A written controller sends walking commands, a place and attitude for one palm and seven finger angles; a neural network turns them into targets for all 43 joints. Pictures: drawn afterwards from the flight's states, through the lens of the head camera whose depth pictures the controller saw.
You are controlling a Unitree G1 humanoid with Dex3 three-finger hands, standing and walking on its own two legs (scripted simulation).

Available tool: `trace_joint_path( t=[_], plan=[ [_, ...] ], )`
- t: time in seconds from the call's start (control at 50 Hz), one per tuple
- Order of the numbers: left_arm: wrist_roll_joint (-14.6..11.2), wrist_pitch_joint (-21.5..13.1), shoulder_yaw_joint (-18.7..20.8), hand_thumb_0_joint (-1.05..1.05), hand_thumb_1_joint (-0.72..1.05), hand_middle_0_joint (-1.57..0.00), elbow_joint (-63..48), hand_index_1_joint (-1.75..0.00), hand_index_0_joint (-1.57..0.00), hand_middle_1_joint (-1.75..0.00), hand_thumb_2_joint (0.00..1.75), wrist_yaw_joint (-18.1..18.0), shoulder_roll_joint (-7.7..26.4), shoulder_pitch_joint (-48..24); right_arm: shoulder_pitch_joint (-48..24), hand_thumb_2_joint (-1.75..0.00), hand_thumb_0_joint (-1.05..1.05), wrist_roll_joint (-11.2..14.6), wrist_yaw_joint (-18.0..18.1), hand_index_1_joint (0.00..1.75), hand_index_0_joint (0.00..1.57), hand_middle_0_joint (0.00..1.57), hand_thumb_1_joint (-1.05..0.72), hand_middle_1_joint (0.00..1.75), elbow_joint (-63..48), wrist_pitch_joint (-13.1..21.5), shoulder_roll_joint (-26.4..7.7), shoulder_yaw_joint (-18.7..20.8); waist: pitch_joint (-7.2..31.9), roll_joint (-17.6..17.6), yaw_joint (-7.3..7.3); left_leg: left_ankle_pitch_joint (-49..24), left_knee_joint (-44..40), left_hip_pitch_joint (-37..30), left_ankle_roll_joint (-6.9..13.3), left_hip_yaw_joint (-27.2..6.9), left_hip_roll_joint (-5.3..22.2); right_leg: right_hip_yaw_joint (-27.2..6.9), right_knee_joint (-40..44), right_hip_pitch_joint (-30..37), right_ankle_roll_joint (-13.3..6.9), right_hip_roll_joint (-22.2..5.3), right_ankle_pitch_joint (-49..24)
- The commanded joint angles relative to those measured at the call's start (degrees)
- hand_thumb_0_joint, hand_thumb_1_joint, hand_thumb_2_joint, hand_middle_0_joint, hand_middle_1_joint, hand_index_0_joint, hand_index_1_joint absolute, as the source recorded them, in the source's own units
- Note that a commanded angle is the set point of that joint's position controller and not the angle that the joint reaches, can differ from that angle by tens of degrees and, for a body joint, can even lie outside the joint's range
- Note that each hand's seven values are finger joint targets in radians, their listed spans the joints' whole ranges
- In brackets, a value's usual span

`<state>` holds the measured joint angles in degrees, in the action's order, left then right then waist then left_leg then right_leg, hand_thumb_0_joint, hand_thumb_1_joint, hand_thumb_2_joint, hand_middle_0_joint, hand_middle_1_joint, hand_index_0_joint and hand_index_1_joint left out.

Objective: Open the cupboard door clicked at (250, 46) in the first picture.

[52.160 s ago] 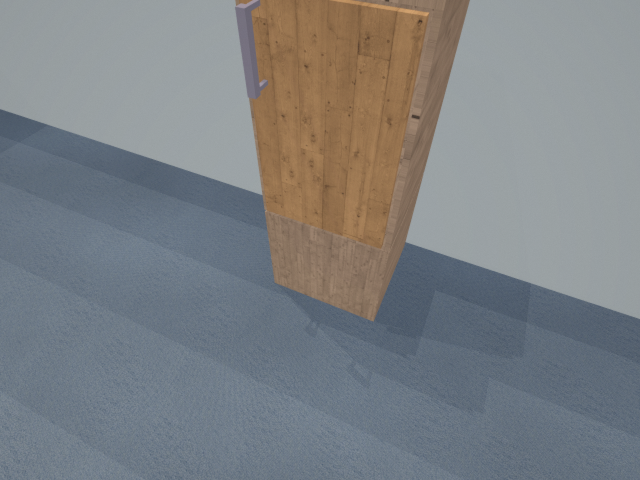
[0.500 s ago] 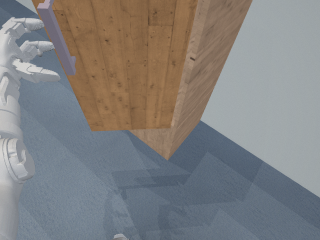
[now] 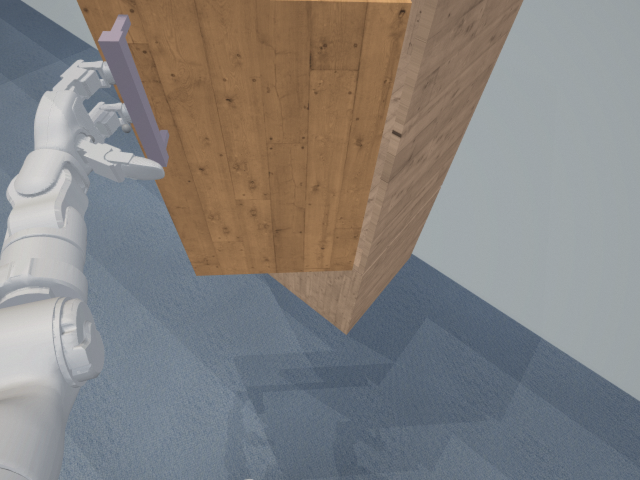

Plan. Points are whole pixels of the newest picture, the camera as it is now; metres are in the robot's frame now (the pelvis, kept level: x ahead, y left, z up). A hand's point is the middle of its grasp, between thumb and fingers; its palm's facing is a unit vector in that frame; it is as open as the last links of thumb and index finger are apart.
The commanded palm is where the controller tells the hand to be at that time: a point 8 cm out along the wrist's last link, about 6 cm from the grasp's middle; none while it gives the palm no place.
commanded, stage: slide the fingers in behind the handle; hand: left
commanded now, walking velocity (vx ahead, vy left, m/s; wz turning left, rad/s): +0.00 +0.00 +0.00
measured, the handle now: (142, 98) +0.55 +0.19 +0.17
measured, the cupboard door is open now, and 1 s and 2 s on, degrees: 43 43 58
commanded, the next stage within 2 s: close the thumb around the handle in 0.66 s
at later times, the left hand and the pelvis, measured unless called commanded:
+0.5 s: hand (153, 125) +0.50 +0.17 +0.17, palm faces +0.03 -1.00 +0.00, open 14.0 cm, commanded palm +0.47 +0.22 +0.16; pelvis -0.01 -0.02 +0.00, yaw +1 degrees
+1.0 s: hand (151, 122) +0.51 +0.17 +0.16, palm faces +0.01 -1.00 +0.02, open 12.3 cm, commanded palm +0.48 +0.22 +0.16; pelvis +0.00 -0.01 +0.00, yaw +0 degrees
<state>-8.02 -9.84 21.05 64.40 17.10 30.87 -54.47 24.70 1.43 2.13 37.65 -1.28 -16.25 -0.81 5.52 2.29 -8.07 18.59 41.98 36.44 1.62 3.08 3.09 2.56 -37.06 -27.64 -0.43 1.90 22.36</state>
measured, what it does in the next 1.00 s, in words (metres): stands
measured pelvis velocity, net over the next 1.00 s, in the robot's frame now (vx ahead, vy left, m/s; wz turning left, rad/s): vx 0.00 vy -0.01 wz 0.01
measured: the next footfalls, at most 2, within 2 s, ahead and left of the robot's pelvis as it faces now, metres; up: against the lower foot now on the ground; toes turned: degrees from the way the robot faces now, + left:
none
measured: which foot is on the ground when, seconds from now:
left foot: down 0.00-1.00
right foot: down 0.00-1.00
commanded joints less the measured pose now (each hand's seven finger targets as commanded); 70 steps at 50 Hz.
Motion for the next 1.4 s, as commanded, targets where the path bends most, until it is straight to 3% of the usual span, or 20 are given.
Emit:
trace_joint_path(
  t=[0.0, 0.08, 0.1, 0.16, 0.32, 0.58, 0.64, 0.66, 0.74, 0.76, 0.88, 0.9, 0.94, 0.98, 1.0, 1.08, 1.12, 1.18, 1.24, 1.38],
  plan=[
    [-1.24, -2.3, 0.3, 0.0, -0.5, -0.3, -11.03, -1.2, -0.3, -1.2, 0.3, -1.54, 11.81, -30.56, 6.11, -0.9, 0.0, 0.3, 0.72, 0.3, 0.2, 0.2, -0.9, 0.3, -3.32, 1.67, -10.18, 3.46, 17.97, 1.88, -1.41, -21.69, -2.52, -25.36, 0.84, -5.56, -0.84, 0.1, 4.01, -5.36, -0.05, 1.74, -21.53],
    [-0.01, -4.25, 1.28, 0.0, -0.5, -0.3, -15.43, -1.2, -0.3, -1.2, 0.3, -3.59, 12.32, -32.12, 5.85, -0.9, 0.0, -0.1, 0.41, 0.3, 0.2, 0.2, -0.9, 0.3, -3.27, 2.3, -9.63, 3.46, 24.2, 5.26, -0.17, -27.09, -1.4, -29.24, 0.47, -6.0, -1.02, -0.12, 2.52, -3.98, -0.41, 1.52, -24.66],
    [0.16, -4.5, -0.15, 0.0, -0.5, -0.3, -15.66, -1.2, -0.3, -1.2, 0.3, -3.78, 10.34, -31.58, 5.38, -0.9, 0.0, -0.05, 0.22, 0.3, 0.2, 0.2, -0.9, 0.3, -3.45, 2.41, -9.24, 3.42, 23.94, 6.99, -0.28, -27.6, -1.21, -30.06, 0.31, -5.82, -0.96, -0.11, 2.54, -4.78, -0.39, 1.52, -24.54],
    [0.23, -4.13, -2.21, 0.0, -0.5, -0.3, -12.3, -1.2, -0.3, -1.2, 0.3, -4.43, 7.51, -31.73, 5.13, -0.9, 0.0, -0.07, 0.04, 0.3, 0.2, 0.2, -0.9, 0.3, -2.92, 2.32, -9.16, 3.21, 20.65, 3.82, -1.43, -24.46, -1.51, -27.85, 0.5, -5.85, -1.06, 0.06, 2.86, -5.69, -0.15, 1.59, -23.08],
    [0.74, -3.44, 2.03, 0.0, -0.5, -0.3, -9.23, -1.2, -0.3, -1.2, 0.3, -5.81, 13.25, -32.2, 5.32, -0.9, 0.0, -0.11, 0.69, 0.3, 0.2, 0.2, -0.9, 0.3, -3.45, 2.17, -9.62, 2.77, 20.03, -0.38, -0.62, -20.23, -2.23, -21.51, 1.37, -4.44, -2.06, -1.21, 3.45, -0.06, 0.09, 0.96, -24.78],
    [0.14, -3.92, -0.13, 0.0, -0.5, -0.3, -7.33, -1.2, -0.3, -1.2, 0.3, -2.63, 13.45, -34.06, 5.98, -0.9, 0.0, 0.4, 1.24, 0.3, 0.2, 0.2, -0.9, 0.3, -2.5, 2.38, -9.78, 2.8, 18.82, 1.6, -1.93, -15.92, -2.96, -19.11, 1.78, -3.49, -2.49, -2.67, 5.27, 0.73, 0.64, 0.63, -24.3],
    [0.54, -4.42, 2.66, 0.0, -0.5, -0.3, -7.47, -1.2, -0.3, -1.2, 0.3, -3.13, 17.43, -34.15, 6.43, -0.9, 0.0, 0.26, 1.37, 0.3, 0.2, 0.2, -0.9, 0.3, -2.27, 2.32, -10.13, 2.81, 20.29, 2.35, -1.4, -15.67, -2.81, -18.67, 1.79, -3.67, -2.55, -2.83, 5.07, 1.33, 0.61, 0.59, -23.81],
    [0.57, -4.69, 0.92, 0.0, -0.5, -0.3, -7.95, -1.2, -0.3, -1.2, 0.3, -3.09, 15.45, -35.01, 6.48, -0.9, 0.0, 0.27, 1.26, 0.3, 0.2, 0.2, -0.9, 0.3, -2.3, 2.46, -9.84, 2.78, 20.17, 2.24, -2.06, -15.97, -3.01, -19.15, 1.77, -3.81, -2.52, -2.66, 5.13, 1.14, 0.65, 0.66, -23.91],
    [0.56, -5.88, 2.85, 0.0, -0.5, -0.3, -9.87, -1.2, -0.3, -1.2, 0.3, -3.09, 17.28, -33.31, 6.56, -0.9, 0.0, 0.15, 1.12, 0.3, 0.2, 0.2, -0.9, 0.3, -2.43, 2.51, -9.95, 3.02, 23.38, 3.93, -0.94, -18.99, -2.41, -21.33, 1.62, -3.67, -2.44, -2.6, 4.47, 2.1, 0.46, 0.85, -26.32],
    [0.42, -5.56, 1.38, 0.0, -0.44, -0.3, -9.23, -1.21, -0.3, -1.21, 0.32, -2.87, 14.88, -32.39, 6.51, -0.9, 0.0, 0.14, 1.01, 0.3, 0.2, 0.2, -0.9, 0.3, -2.51, 2.52, -9.7, 3.1, 23.5, 3.43, -1.12, -19.17, -2.47, -21.68, 1.61, -3.61, -2.54, -2.41, 4.48, 2.03, 0.5, 0.94, -26.57],
    [0.22, -3.57, 1.09, 0.0, -0.11, -0.33, -7.89, -1.24, -0.33, -1.24, 0.47, -2.69, 14.2, -31.66, 6.7, -0.9, 0.0, 0.28, 1.07, 0.3, 0.2, 0.2, -0.9, 0.3, -2.48, 2.06, -10.02, 3.27, 20.16, 1.9, -1.46, -19.44, -2.68, -21.34, 1.62, -3.58, -2.14, -1.88, 4.86, 0.09, 0.51, 1.09, -25.94],
    [0.36, -3.65, 0.26, 0.0, -0.05, -0.33, -8.74, -1.25, -0.33, -1.25, 0.49, -2.67, 13.57, -33.02, 6.64, -0.9, 0.0, 0.21, 0.99, 0.3, 0.2, 0.2, -0.9, 0.3, -2.44, 2.13, -9.91, 3.24, 20.13, 3.72, -1.75, -19.64, -2.73, -22.15, 1.43, -3.77, -2.08, -1.65, 4.71, -0.83, 0.4, 1.1, -25.28],
    [0.31, -4.33, 1.74, 0.0, 0.06, -0.34, -10.23, -1.26, -0.34, -1.26, 0.54, -3.07, 14.56, -32.35, 6.87, -0.9, 0.0, 0.03, 0.85, 0.3, 0.2, 0.2, -0.9, 0.3, -2.49, 2.11, -10.0, 3.37, 22.52, 3.53, -0.89, -22.76, -2.19, -23.84, 1.38, -4.13, -2.06, -1.56, 3.97, -0.02, 0.18, 1.26, -27.4],
    [0.05, -4.77, 0.35, 0.0, 0.17, -0.35, -11.88, -1.27, -0.35, -1.27, 0.59, -3.27, 11.64, -31.15, 6.63, -0.9, 0.0, -0.02, 0.57, 0.3, 0.2, 0.2, -0.9, 0.3, -2.76, 2.24, -9.57, 3.49, 23.81, 4.86, -0.6, -24.85, -2.16, -26.83, 0.93, -4.64, -1.71, -0.79, 3.57, -1.32, -0.09, 1.47, -26.82],
    [-0.22, -4.76, -1.01, 0.0, 0.23, -0.35, -12.07, -1.28, -0.35, -1.28, 0.61, -3.21, 9.36, -30.45, 6.18, -0.9, 0.0, -0.03, 0.42, 0.3, 0.2, 0.2, -0.9, 0.3, -2.93, 2.37, -9.34, 3.5, 23.48, 5.14, -0.81, -25.24, -1.92, -27.48, 0.92, -4.49, -1.64, -0.76, 3.65, -2.08, -0.06, 1.57, -26.79],
    [-0.4, -4.03, 0.08, 0.0, 0.45, -0.37, -11.68, -1.3, -0.37, -1.3, 0.71, -3.79, 9.84, -28.59, 5.92, -0.9, 0.0, 0.08, 0.31, 0.3, 0.2, 0.2, -0.9, 0.3, -3.03, 1.92, -9.46, 3.59, 22.29, 3.49, -0.16, -26.98, -1.94, -27.2, 0.83, -4.71, -1.51, -0.5, 3.29, -1.74, -0.16, 1.6, -27.75],
    [-0.48, -3.7, -2.17, 0.0, 0.56, -0.38, -12.05, -1.31, -0.38, -1.31, 0.76, -4.26, 7.02, -31.05, 5.93, -0.9, 0.0, 0.02, 0.37, 0.3, 0.2, 0.2, -0.9, 0.3, -2.85, 1.91, -9.26, 3.43, 20.5, 2.47, -1.37, -26.25, -1.88, -27.02, 1.01, -4.87, -1.47, -0.12, 3.39, -3.09, -0.11, 1.53, -26.43],
    [0.16, -3.62, 1.19, 0.0, 0.73, -0.39, -12.61, -1.33, -0.39, -1.33, 0.83, -5.48, 10.92, -29.61, 5.55, -0.9, 0.0, -0.05, 0.35, 0.3, 0.2, 0.2, -0.9, 0.3, -3.15, 1.79, -9.4, 3.44, 22.19, 2.29, 0.14, -26.68, -2.16, -26.73, 0.81, -4.97, -1.44, -0.52, 3.06, -1.37, -0.19, 1.44, -27.29],
    [0.65, -4.75, 0.49, 0.0, 0.9, -0.4, -13.67, -1.35, -0.4, -1.35, 0.9, -6.36, 10.11, -32.72, 5.39, -0.9, 0.0, -0.26, 0.23, 0.3, 0.2, 0.2, -0.9, 0.3, -2.66, 2.1, -9.09, 3.31, 22.48, 2.82, -0.59, -26.28, -1.81, -27.38, 0.8, -4.99, -1.53, -0.61, 2.92, -2.03, -0.04, 1.39, -27.0],
    [0.38, -4.26, -1.58, 0.0, 0.9, -0.4, -12.2, -1.35, -0.4, -1.35, 0.9, -5.46, 7.42, -29.77, 4.63, -0.9, 0.0, 0.05, 0.27, 0.3, 0.2, 0.2, -0.9, 0.3, -3.19, 1.86, -9.08, 3.3, 21.33, 1.89, -0.42, -25.03, -2.2, -26.64, 0.74, -4.77, -1.55, -0.63, 3.23, -1.73, -0.15, 1.34, -26.52]
  ],
)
